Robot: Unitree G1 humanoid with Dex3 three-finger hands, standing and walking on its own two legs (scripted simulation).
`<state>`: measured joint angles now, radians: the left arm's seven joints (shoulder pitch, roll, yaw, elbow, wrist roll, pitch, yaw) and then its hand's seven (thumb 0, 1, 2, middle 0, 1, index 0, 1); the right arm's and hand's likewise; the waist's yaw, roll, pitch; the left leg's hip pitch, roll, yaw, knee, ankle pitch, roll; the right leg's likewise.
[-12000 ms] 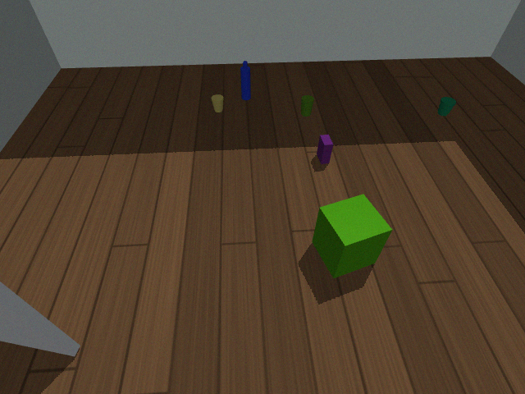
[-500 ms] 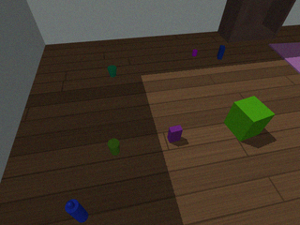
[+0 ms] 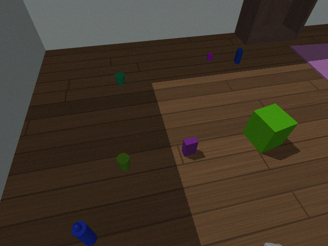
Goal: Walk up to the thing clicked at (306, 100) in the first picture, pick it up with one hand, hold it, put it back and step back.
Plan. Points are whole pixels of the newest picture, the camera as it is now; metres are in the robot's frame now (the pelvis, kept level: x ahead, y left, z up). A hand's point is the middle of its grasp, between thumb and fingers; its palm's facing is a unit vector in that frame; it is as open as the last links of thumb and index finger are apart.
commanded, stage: stand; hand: left
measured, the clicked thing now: (124, 162) +0.76 +0.25 -0.72
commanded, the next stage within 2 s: walk up in 0.88 s
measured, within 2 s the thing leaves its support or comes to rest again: neither
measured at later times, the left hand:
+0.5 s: hand out of the picture +0.06 +0.25 -0.15, palm faces -0.04 -0.94 -0.35, open 7.4 cm
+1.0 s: hand out of the picture +0.06 +0.25 -0.15, palm faces -0.02 -0.94 -0.35, open 7.4 cm
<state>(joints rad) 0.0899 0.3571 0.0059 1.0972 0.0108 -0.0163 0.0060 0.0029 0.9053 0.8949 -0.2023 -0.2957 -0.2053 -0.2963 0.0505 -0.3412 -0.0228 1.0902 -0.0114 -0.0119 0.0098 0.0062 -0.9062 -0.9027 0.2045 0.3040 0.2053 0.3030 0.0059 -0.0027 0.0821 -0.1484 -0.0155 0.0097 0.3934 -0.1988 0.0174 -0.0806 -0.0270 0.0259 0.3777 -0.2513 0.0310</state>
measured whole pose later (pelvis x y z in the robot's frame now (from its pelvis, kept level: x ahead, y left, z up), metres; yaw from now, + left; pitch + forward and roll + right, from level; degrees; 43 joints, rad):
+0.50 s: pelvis -0.01 -0.01 +0.00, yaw +0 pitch -2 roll +0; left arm 0.10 0.35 0.00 1.14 0.02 -0.01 0.00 0.00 0.91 0.89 -0.20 -0.30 -0.21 -0.30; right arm 0.09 -0.35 -0.01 1.15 -0.01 -0.01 0.01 0.01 -0.91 -0.90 0.20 0.30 0.21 0.30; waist -0.01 0.01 0.07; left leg -0.14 0.00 0.00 0.32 -0.14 0.00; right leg -0.07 -0.01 0.02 0.31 -0.19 0.02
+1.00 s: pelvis -0.01 -0.01 +0.00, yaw +0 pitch -2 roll +0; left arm 0.18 0.37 0.04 1.07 0.04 -0.02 -0.04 0.00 0.90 0.89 -0.20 -0.30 -0.21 -0.30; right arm 0.18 -0.36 -0.05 1.07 -0.03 -0.03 0.04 0.01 -0.90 -0.90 0.21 0.30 0.21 0.30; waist 0.00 0.00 0.03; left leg -0.18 -0.01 0.00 0.41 -0.24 0.05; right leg -0.17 -0.01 0.00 0.53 -0.42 -0.03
